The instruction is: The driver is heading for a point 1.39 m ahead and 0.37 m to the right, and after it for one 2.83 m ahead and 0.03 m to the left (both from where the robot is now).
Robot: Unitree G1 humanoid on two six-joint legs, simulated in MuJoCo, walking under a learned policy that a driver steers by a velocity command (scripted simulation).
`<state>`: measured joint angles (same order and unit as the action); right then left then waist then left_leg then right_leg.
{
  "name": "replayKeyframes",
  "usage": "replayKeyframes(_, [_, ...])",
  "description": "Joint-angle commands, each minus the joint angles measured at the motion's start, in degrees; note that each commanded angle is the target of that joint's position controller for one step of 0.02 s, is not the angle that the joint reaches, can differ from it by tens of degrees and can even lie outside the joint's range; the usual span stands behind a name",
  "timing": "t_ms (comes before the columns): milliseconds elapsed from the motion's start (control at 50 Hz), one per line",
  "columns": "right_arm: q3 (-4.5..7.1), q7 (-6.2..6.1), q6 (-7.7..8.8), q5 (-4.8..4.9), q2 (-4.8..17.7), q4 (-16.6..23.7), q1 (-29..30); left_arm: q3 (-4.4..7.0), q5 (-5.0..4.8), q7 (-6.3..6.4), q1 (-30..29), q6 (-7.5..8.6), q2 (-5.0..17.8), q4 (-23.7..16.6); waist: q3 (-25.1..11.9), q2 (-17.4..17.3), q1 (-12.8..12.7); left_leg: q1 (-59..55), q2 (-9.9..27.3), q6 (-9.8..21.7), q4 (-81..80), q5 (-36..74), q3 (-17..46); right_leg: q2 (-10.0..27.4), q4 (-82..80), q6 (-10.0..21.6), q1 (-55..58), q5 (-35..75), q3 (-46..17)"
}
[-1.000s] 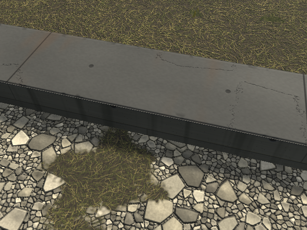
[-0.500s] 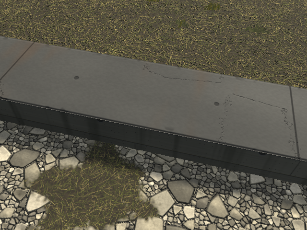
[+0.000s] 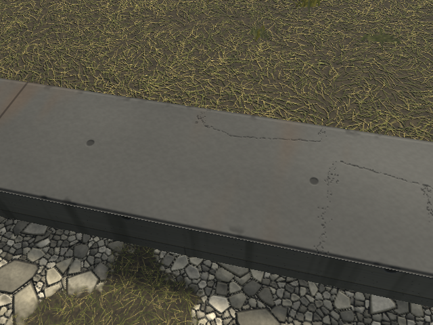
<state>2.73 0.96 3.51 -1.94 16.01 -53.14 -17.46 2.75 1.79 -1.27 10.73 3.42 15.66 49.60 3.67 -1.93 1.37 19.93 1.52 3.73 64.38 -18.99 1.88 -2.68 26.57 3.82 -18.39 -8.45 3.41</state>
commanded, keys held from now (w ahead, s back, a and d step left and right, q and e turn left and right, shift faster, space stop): w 0.38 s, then w+e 0.62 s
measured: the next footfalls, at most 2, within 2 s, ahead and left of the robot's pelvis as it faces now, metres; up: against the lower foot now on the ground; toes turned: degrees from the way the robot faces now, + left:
left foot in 0.36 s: +0.34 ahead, +0.13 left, +0.00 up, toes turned +4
right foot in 0.90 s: +0.49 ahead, -0.09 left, +0.00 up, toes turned -18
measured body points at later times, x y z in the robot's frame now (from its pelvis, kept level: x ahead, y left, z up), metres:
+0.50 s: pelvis +0.26 +0.05 +0.01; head +0.29 +0.06 +0.46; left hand +0.28 +0.30 -0.15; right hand +0.38 -0.21 -0.11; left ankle +0.30 +0.12 -0.73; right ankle +0.17 -0.08 -0.65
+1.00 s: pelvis +0.48 -0.02 -0.01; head +0.48 -0.03 +0.44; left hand +0.61 +0.22 -0.13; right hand +0.57 -0.30 -0.12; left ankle +0.41 +0.14 -0.54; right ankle +0.45 -0.07 -0.74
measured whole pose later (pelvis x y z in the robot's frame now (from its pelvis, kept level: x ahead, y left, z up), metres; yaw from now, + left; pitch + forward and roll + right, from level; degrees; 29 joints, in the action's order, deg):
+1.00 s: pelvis +0.48 -0.02 -0.01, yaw -17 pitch +0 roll +1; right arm 1.8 0.8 6.0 2.2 14.0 -48.1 -6.6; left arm 3.6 0.8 -1.0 15.1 0.2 13.2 50.7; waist -0.5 -1.4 -2.9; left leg 31.8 1.2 -0.3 96.3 -24.8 0.0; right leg -3.8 34.1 6.1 -15.9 -19.1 2.8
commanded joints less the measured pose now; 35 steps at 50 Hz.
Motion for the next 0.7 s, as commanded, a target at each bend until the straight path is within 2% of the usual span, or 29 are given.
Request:
replayKeyframes(20, [0.14, 0.73, -0.7, -0.79, 2.5, 1.2, -5.4, 0.98, -0.61, -0.04, 3.2, 1.77, 5.1, -0.2, -4.7, 6.5, 1.1, 4.9, 3.4, -0.3, -0.9, 2.2, 0.8, 15.1, -16.8, 8.6, 5.8, 3.7, -17.1])
replayKeyframes(60, [-0.2, 1.02, -1.02, -0.74, 2.2, 2.6, -1.0, 1.21, -0.87, -0.09, 5.1, 2.32, 6.0, 1.4, -2.2, 6.3, 0.5, 8.4, 4.9, -1.0, -5.6, 5.1, -0.1, 15.1, -19.9, 9.4, 5.0, 0.3, -15.3])
replayKeyframes(120, [-0.77, 1.3, -0.85, -0.5, 2.2, 4.9, 7.1, 1.11, -0.89, 0.04, 8.3, 2.27, 5.6, 3.3, 0.5, 5.5, -1.4, 12.4, 5.6, -2.6, -15.2, 11.1, -1.6, 14.2, -22.4, 9.3, 6.5, -0.9, -12.8])
replayKeyframes(200, [-1.47, 1.48, -0.47, 0.2, 1.4, 6.8, 14.4, 1.22, -1.02, 0.2, 11.7, 2.42, 6.5, 5.4, 0.8, 4.6, -3.4, 10.3, 3.8, -3.4, -26.5, 17.1, -3.8, 13.1, -21.4, 7.8, 9.9, 4.2, -9.0])
replayKeyframes(260, [-1.42, 1.08, -0.05, 0.24, 1.8, 8.0, 17.8, 1.1, -0.77, 0.55, 14.2, 2.28, 6.5, 6.8, 0.7, 5.1, -4.3, 8.4, 2.6, -2.9, -30.4, 15.7, -4.7, 14.1, -18.4, 7.0, 13.9, 10.6, -8.5])
replayKeyframes(320, [-0.96, 0.4, 0.61, 0.01, 2.8, 7.9, 15.9, 1.12, -0.48, 1.16, 13.9, 1.77, 6.9, 7.6, -0.4, 5.8, -2.8, 3.9, 0.6, -0.6, -34.3, 9.6, -5.7, 15.2, -11.8, 5.8, 18.0, 21.7, -8.4])
replayKeyframes(340, [-0.64, -0.04, 1.19, -0.36, 3.0, 6.4, 11.1, 0.94, -0.63, 1.32, 13.1, 1.63, 6.8, 7.7, -2.5, 4.8, -0.4, -2.8, -1.1, 0.5, -38.5, 10.0, -6.6, 13.6, -5.3, 4.9, 17.9, 29.8, -6.8])
replayKeyframes(360, [0.21, -0.74, 1.97, -1.01, 5.0, 3.4, 2.5, 0.32, -0.73, 1.44, 13.2, 1.68, 5.3, 7.7, -7.6, 2.7, 2.8, -14.7, -0.5, 2.3, -40.3, 11.4, -5.2, 11.1, 5.0, 3.5, 14.2, 31.4, -4.9])
replayKeyframes(380, [1.5, -1.57, 2.43, -2.12, 10.0, 1.9, -7.0, -0.89, -1.71, 1.32, 12.2, 2.07, 2.4, 5.0, -15.0, -3.7, 6.3, -30.1, 12.3, 6.2, -41.4, 10.8, 9.4, 7.1, 21.1, 1.2, 1.7, 17.4, -1.7])
replayKeyframes(400, [3.2, -1.28, 1.66, -1.31, 15.2, 0.2, -10.2, -1.43, -2.44, 1.39, 16.3, 1.96, -0.7, 4.7, -18.4, -15.7, 4.7, -38.1, 23.8, 12.2, -47.7, 12.6, 29.2, -1.8, 36.3, 0.0, -13.7, -20.1, 0.7])
replayKeyframes(420, [2.33, -0.89, 1.09, 0.14, 10.8, 1.0, -5.8, 0.16, -0.88, 1.97, 13.4, 1.02, 5.1, 6.0, -12.5, -4.3, 2.9, -31.9, 20.9, 10.0, -48.1, 9.8, 25.6, 1.9, 40.4, 0.9, -16.5, -19.6, -5.9])
replayKeyframes(440, [1.37, -0.64, 1.19, 0.51, 7.2, 2.2, -0.3, 0.17, -0.9, 1.55, 11.7, 0.97, 3.9, 6.0, -7.2, -2.2, 1.0, -24.7, 18.7, 8.6, -49.7, 10.6, 18.5, 4.0, 40.1, 1.2, -15.9, -14.8, -6.6])
replayKeyframes(460, [0.63, -0.49, 1.45, 0.47, 4.4, 2.7, 2.8, -0.07, -1.16, 1.32, 10.6, 0.74, 2.5, 6.3, -4.7, -1.1, -0.3, -19.8, 16.4, 6.8, -52.1, 12.5, 13.1, 5.8, 38.1, 1.1, -14.2, -11.3, -6.5])
replayKeyframes(480, [0.08, -0.63, 1.84, 0.5, 2.7, 2.5, 3.8, 0.01, -0.42, 1.16, 9.6, 0.06, 2.2, 6.4, -2.9, -1.9, -0.9, -16.9, 14.5, 5.5, -53.6, 16.1, 9.1, 6.5, 36.8, 0.4, -13.1, -9.7, -6.1])
replayKeyframes(500, [-0.14, -0.81, 2.25, 0.56, 2.1, 1.9, 3.8, -0.09, 0.15, 0.85, 10.2, -0.66, 1.5, 6.8, -2.9, -2.9, -1.9, -15.2, 13.2, 4.6, -54.3, 19.4, 5.5, 6.7, 36.7, -0.3, -11.4, -8.2, -5.7])
replayKeyframes(540, [-0.08, -0.82, 3.25, 0.78, 2.7, 0.9, 2.1, 0.06, 0.24, 0.3, 9.1, -1.52, 0.8, 6.3, -3.7, -2.6, -2.5, -14.9, 12.7, 4.7, -54.0, 29.2, 0.8, 6.2, 37.5, -1.1, -11.6, -5.9, -5.0])
replayKeyframes(580, [0.01, -1.08, 3.67, 0.88, 3.3, 0.1, 0.9, 0.13, 0.36, -0.14, 5.2, -1.79, 0.2, 4.9, -2.8, -2.4, -2.5, -14.8, 12.4, 4.7, -54.5, 32.4, -3.0, 6.7, 35.9, -1.6, -14.5, -2.5, -4.4])
replayKeyframes(640, [-0.17, -1.61, 3.25, 0.68, 2.9, -0.5, -0.2, -0.27, 0.47, -0.68, -2.1, -1.8, -0.6, 1.9, -1.3, -2.2, -1.3, -14.7, 11.7, 4.9, -54.6, 33.4, -7.4, 6.9, 28.6, -2.7, -16.9, 1.6, -2.5])
replayKeyframes(680, [-0.29, -2.09, 2.85, 0.09, 2.3, -0.9, -2.2, -0.88, 0.51, -0.29, -0.8, -2.58, -2.1, 2.2, -3.4, -4.7, -1.4, -15.8, 12.1, 5.8, -52.2, 33.8, -9.7, 6.4, 29.6, -2.2, -14.4, 1.0, 0.3])
replayKeyframes(700, [-0.26, -2.32, 2.65, 0.11, 2.4, -1.0, -2.9, -0.96, 0.66, -0.18, -2.5, -2.79, -1.7, 1.3, -2.4, -3.5, -1.0, -15.6, 12.7, 6.1, -51.9, 32.9, -10.1, 6.9, 28.3, -1.8, -14.8, 0.6, 0.4])
Keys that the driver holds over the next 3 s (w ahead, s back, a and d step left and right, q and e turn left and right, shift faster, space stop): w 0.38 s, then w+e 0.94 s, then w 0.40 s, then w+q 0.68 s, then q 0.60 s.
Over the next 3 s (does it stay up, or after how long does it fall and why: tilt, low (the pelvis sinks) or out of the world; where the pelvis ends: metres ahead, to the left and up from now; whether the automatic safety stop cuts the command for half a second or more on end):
stays up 1.36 -0.47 0.04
